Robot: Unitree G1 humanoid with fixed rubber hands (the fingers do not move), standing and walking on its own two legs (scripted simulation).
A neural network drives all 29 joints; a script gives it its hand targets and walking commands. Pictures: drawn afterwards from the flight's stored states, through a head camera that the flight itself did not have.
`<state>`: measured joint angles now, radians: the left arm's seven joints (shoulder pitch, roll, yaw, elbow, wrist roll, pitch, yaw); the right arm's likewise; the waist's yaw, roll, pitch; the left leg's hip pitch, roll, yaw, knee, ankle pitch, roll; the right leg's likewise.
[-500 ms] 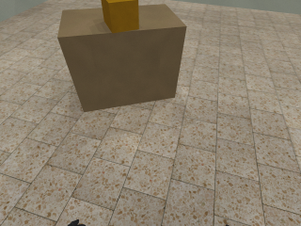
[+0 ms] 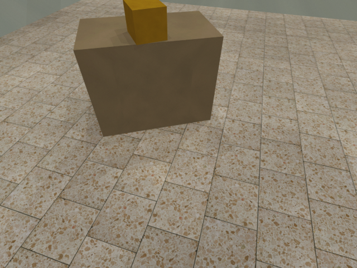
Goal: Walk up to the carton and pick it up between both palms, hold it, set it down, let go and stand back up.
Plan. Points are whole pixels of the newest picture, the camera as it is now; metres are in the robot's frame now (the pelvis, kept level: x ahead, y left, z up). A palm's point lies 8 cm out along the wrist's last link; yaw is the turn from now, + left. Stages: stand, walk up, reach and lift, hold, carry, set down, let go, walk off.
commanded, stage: walk up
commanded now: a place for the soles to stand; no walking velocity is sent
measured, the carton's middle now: (145, 19) +1.42 +0.23 +0.03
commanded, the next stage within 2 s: none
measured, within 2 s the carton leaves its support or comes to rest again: neither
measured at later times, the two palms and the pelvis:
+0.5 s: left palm (38, 240) +0.23 +0.36 -0.11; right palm out of the picture +0.13 -0.14 -0.10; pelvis +0.14 +0.11 +0.01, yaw +4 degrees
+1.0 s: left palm (60, 194) +0.35 +0.35 -0.10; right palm (229, 159) +0.50 -0.16 -0.11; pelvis +0.38 +0.08 +0.01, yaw +8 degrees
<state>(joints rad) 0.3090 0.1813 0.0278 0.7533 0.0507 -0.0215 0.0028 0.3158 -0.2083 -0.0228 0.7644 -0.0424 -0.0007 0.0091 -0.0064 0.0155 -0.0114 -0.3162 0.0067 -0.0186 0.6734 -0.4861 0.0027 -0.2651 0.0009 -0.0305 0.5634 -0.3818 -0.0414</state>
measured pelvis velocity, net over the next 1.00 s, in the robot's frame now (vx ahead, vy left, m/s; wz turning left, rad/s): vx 0.38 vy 0.08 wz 0.14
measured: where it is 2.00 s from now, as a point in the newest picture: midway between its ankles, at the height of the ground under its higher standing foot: (157, 180)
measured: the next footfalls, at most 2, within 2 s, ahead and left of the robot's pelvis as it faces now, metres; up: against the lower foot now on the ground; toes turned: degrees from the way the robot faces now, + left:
left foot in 0.30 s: +0.16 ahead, +0.21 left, +0.00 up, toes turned +7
right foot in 0.78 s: +0.46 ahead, +0.01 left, +0.00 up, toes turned +2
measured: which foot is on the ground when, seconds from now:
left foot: up 0.00-0.28, down 0.30-0.80, up 0.82-1.00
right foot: down 0.00-0.30, up 0.32-0.76, down 0.78-1.00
